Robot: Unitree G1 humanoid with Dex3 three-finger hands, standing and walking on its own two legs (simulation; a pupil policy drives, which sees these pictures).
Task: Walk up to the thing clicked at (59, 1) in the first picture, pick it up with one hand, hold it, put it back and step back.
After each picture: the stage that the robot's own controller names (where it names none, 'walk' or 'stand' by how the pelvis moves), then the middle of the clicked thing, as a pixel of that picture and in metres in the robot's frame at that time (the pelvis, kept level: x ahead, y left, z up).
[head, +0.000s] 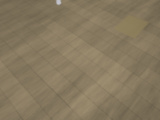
stand; out of the picture +2.27 +0.36 -0.72
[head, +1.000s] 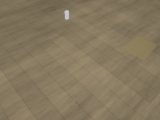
walk; (66, 14) +2.15 +0.18 -0.71
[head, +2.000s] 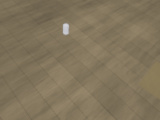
walk; (65, 29) +1.48 +0.11 -0.72
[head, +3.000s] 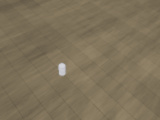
walk; (62, 69) +0.94 +0.16 -0.72
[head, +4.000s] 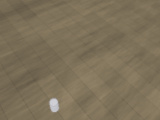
walk; (54, 105) +0.55 +0.20 -0.71
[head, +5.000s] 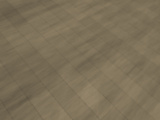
stand; out of the picture +0.35 +0.18 -0.71
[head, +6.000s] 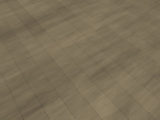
stand; out of the picture +0.32 +0.20 -0.72
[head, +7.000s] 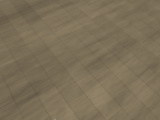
stand; out of the picture +0.35 +0.20 -0.71
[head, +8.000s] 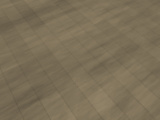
stand; out of the picture +0.34 +0.20 -0.71
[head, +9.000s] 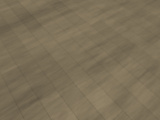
walk; out of the picture +0.37 +0.20 -0.71
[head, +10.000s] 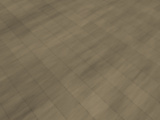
stand; out of the picture +0.28 +0.24 -0.72
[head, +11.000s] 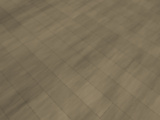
stand; out of the picture +0.32 +0.26 -0.71
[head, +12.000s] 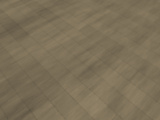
stand; out of the picture +0.31 +0.24 -0.72
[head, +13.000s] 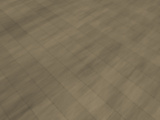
stand; out of the picture +0.34 +0.26 -0.73
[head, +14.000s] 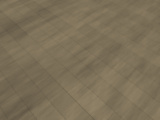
stand; out of the picture +0.33 +0.27 -0.73
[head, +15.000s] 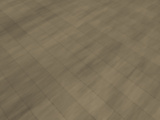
stand; out of the picture +0.32 +0.27 -0.73
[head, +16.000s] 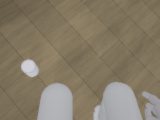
go down; (30, 68) +0.40 +0.25 -0.39
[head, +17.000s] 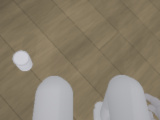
go down; (23, 61) +0.42 +0.26 -0.31
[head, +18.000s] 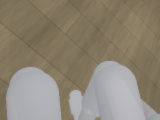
close in; out of the picture +0.41 +0.29 -0.23
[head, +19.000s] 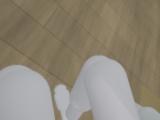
close; out of the picture +0.40 +0.30 -0.22
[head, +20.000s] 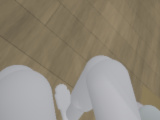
lift; out of the picture +0.40 +0.30 -0.22
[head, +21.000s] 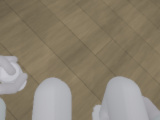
lift; (13, 77) +0.32 +0.25 -0.10
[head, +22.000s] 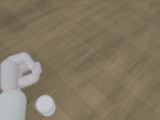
hold; (46, 106) +0.32 +0.17 -0.12
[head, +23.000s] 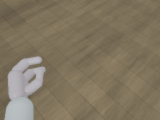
close; out of the picture -0.04 -0.05 -0.70
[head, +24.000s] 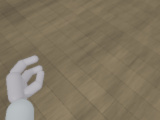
stand; out of the picture -0.03 -0.05 -0.69
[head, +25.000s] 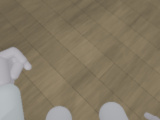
crouch; out of the picture +0.02 -0.06 -0.54
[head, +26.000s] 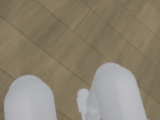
lower; out of the picture +0.08 -0.07 -0.28
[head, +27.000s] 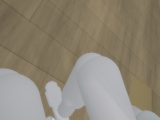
lower; out of the picture +0.12 -0.08 -0.25
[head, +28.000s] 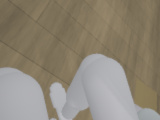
lower; out of the picture +0.11 -0.08 -0.25
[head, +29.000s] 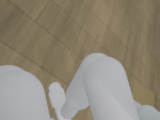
lower; out of the picture +0.11 -0.08 -0.25
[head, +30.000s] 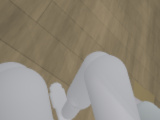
lower; out of the picture +0.11 -0.08 -0.24
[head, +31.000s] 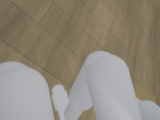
loosen; out of the picture +0.10 -0.08 -0.23
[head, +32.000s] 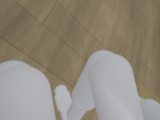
withdraw; out of the picture +0.10 -0.08 -0.22
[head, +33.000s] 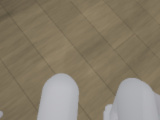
walk; out of the picture +0.08 -0.07 -0.34
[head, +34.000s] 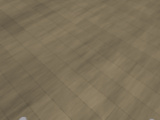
stand; out of the picture -0.03 -0.07 -0.68
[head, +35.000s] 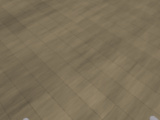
stand; out of the picture -0.02 -0.05 -0.69
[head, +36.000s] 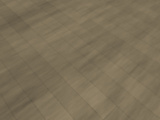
stand; out of the picture -0.02 -0.06 -0.73
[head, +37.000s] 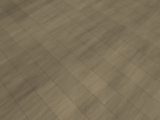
walk; out of the picture +0.01 -0.06 -0.74
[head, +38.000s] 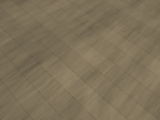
walk; out of the picture +0.22 -0.03 -0.73
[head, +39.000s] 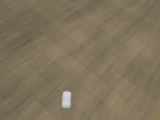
walk; (66, 99) +0.53 +0.11 -0.73
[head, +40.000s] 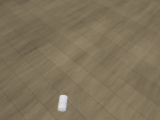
stand; (62, 103) +0.57 +0.17 -0.74
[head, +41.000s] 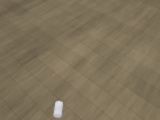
stand; (58, 109) +0.58 +0.23 -0.75
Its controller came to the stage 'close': yes
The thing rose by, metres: 0.61
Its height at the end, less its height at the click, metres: -0.02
